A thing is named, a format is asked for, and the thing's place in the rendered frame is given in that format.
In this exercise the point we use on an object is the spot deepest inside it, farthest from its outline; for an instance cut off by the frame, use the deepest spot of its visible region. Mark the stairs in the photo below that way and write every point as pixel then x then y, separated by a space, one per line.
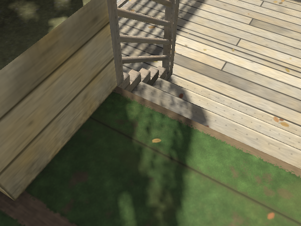
pixel 245 123

